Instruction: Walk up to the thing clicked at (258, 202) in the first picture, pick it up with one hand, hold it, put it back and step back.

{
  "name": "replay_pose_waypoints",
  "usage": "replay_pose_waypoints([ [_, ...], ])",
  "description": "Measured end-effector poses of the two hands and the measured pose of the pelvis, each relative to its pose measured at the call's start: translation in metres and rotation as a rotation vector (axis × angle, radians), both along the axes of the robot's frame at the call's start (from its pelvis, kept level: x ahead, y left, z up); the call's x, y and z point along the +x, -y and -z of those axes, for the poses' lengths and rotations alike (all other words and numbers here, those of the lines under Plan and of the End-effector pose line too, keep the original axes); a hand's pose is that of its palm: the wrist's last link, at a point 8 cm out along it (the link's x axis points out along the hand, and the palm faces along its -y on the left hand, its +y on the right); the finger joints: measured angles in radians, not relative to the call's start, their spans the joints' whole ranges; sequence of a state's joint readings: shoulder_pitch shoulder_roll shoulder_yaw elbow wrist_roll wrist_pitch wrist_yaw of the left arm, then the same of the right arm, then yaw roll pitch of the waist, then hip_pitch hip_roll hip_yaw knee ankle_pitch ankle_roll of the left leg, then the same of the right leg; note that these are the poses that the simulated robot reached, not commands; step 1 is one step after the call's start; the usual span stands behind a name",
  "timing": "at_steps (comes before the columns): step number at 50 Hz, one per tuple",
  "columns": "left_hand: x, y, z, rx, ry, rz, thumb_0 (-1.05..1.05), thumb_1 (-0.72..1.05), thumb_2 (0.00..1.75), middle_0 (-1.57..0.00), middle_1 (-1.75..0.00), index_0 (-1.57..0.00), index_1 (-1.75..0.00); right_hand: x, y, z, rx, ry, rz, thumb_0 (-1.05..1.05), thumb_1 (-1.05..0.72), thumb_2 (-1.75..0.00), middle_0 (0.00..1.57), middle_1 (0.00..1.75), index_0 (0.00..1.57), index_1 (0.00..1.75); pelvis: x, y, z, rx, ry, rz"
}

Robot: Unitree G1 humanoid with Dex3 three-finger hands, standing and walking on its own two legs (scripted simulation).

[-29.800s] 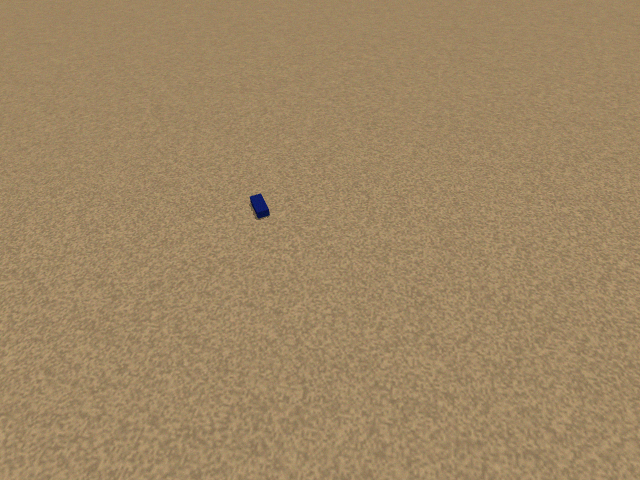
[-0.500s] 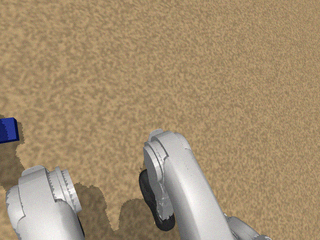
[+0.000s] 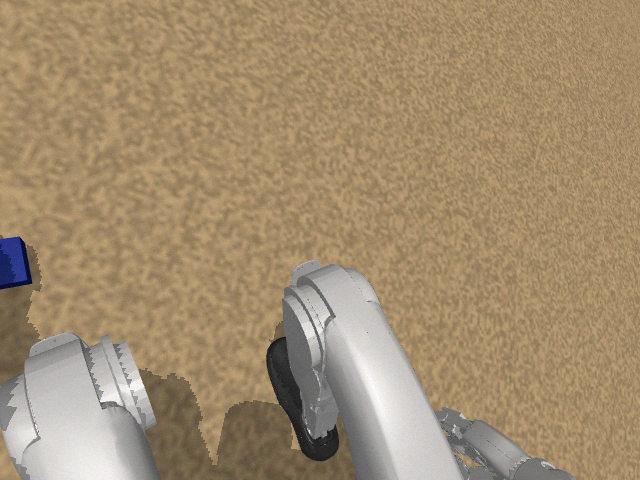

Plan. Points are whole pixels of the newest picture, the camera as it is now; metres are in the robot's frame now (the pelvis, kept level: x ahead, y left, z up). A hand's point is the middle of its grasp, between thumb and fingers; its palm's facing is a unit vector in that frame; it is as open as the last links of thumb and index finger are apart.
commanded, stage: close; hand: left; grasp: from above
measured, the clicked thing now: out of the picture +0.41 +0.30 -0.29
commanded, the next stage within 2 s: settle in 0.10 s
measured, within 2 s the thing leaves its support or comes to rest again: leaves its support in 0.48 s
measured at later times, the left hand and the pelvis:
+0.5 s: hand out of the picture +0.40 +0.31 -0.24, palm faces -0.41 -0.15 -0.90, open 8.3 cm; pelvis +0.00 -0.01 -0.01, yaw +1 degrees
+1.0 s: hand out of the picture +0.39 +0.31 -0.15, palm faces -0.48 -0.12 -0.87, open 8.3 cm; pelvis +0.00 -0.01 +0.02, yaw +6 degrees
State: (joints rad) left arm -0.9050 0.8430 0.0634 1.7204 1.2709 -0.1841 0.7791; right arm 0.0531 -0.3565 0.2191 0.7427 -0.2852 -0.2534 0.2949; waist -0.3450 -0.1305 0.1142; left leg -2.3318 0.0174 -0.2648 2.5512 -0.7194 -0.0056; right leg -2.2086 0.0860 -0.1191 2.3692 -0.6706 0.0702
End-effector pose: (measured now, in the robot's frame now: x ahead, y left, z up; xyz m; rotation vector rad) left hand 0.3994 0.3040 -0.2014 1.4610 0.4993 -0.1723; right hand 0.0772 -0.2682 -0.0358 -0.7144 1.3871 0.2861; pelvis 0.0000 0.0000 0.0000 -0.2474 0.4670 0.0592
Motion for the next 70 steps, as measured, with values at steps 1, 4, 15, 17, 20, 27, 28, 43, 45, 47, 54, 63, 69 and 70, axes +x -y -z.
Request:
replay_pose_waypoints([
  [1,0.002,-0.001,0.0,-0.008,0.005,-0.017,-0.01,0.24,0.25,-0.81,-0.21,-0.78,-0.21,-0.001,0.0,0.0,0.002,-0.002,-0.001,0.0,-0.89,-0.9,0.2,0.3,0.2,0.3,0.0,0.0,0.001,-0.001,0.0,-0.001],
  [4,0.009,-0.003,-0.002,-0.028,-0.001,-0.044,0.0,0.22,0.23,-0.86,-0.24,-0.79,-0.21,-0.002,-0.001,0.003,0.016,-0.009,-0.01,0.0,-0.89,-0.9,0.2,0.3,0.2,0.3,0.001,0.0,0.003,-0.001,0.006,-0.006],
  [15,0.011,-0.007,-0.006,-0.059,-0.067,-0.003,-0.03,0.27,0.26,-0.83,-0.23,-0.9,-0.24,-0.006,-0.017,0.026,0.085,-0.016,-0.002,0.0,-0.9,-0.9,0.2,0.3,0.2,0.3,0.001,0.004,0.007,0.009,0.022,-0.006],
  [17,0.009,-0.008,-0.007,-0.064,-0.064,0.006,-0.03,0.27,0.26,-0.83,-0.23,-0.89,-0.24,-0.007,-0.019,0.028,0.089,-0.023,-0.004,0.0,-0.9,-0.9,0.2,0.3,0.2,0.3,0.001,0.004,0.007,0.012,0.023,-0.006],
  [20,0.007,-0.008,-0.007,-0.071,-0.051,0.017,-0.03,0.27,0.26,-0.83,-0.24,-0.89,-0.24,-0.008,-0.02,0.03,0.085,-0.029,0.001,0.0,-0.9,-0.9,0.2,0.3,0.2,0.3,0.001,0.005,0.008,0.015,0.023,-0.004],
  [27,0.008,-0.009,-0.022,-0.054,0.043,0.056,-0.03,0.25,0.28,-0.83,-0.27,-0.89,-0.26,-0.007,-0.015,0.029,0.068,-0.004,0.047,0.0,-0.9,-0.9,0.2,0.3,0.2,0.3,0.004,0.005,0.009,0.017,0.007,-0.009],
  [28,0.009,-0.01,-0.028,-0.049,0.062,0.055,-0.03,0.25,0.28,-0.83,-0.27,-0.89,-0.26,-0.006,-0.013,0.029,0.068,0.005,0.057,0.0,-0.9,-0.9,0.2,0.3,0.2,0.3,0.005,0.004,0.009,0.016,0.002,-0.01],
  [43,0.0,-0.024,-0.101,0.03,-0.053,-0.037,-0.02,0.28,0.24,-0.82,-0.23,-0.89,-0.22,0.032,-0.001,0.026,0.12,0.138,0.169,0.0,-0.9,-0.9,0.2,0.3,0.2,0.3,0.001,0.006,-0.018,0.057,-0.085,-0.044],
  [45,-0.002,-0.021,-0.105,0.013,-0.072,-0.021,-0.02,0.28,0.24,-0.83,-0.23,-0.9,-0.22,0.031,0.002,0.026,0.114,0.134,0.174,0.0,-0.9,-0.9,0.2,0.3,0.2,0.3,-0.001,0.008,-0.02,0.064,-0.083,-0.051],
  [47,-0.002,-0.017,-0.109,-0.002,-0.082,0.001,-0.02,0.27,0.24,-0.83,-0.22,-0.9,-0.21,0.03,0.005,0.025,0.102,0.127,0.178,0.0,-0.9,-0.9,0.2,0.3,0.2,0.3,-0.002,0.01,-0.022,0.07,-0.08,-0.055],
  [54,0.001,-0.009,-0.12,-0.02,-0.044,0.078,-0.02,0.27,0.22,-0.85,-0.21,-0.92,-0.2,0.021,0.017,0.025,0.044,0.102,0.213,0.0,-0.9,-0.9,0.2,0.3,0.2,0.3,-0.003,0.016,-0.024,0.085,-0.081,-0.062],
  [63,0.005,-0.013,-0.144,0.012,-0.002,0.051,-0.02,0.26,0.24,-0.85,-0.23,-0.92,-0.21,0.017,0.013,0.024,0.041,0.094,0.263,0.0,-0.91,-0.9,0.2,0.3,0.2,0.3,-0.002,0.017,-0.035,0.096,-0.106,-0.066],
  [69,-0.004,-0.017,-0.168,0.014,-0.039,0.009,-0.03,0.25,0.28,-0.84,-0.25,-0.9,-0.24,0.02,0.005,0.015,0.068,0.103,0.3,0.0,-0.91,-0.9,0.2,0.3,0.2,0.3,-0.002,0.016,-0.052,0.1,-0.122,-0.073],
  [70,-0.006,-0.017,-0.172,0.014,-0.045,0.008,-0.03,0.25,0.28,-0.84,-0.26,-0.9,-0.24,0.021,0.004,0.013,0.071,0.106,0.304,0.0,-0.91,-0.9,0.2,0.3,0.2,0.3,-0.002,0.015,-0.056,0.101,-0.124,-0.074],
])
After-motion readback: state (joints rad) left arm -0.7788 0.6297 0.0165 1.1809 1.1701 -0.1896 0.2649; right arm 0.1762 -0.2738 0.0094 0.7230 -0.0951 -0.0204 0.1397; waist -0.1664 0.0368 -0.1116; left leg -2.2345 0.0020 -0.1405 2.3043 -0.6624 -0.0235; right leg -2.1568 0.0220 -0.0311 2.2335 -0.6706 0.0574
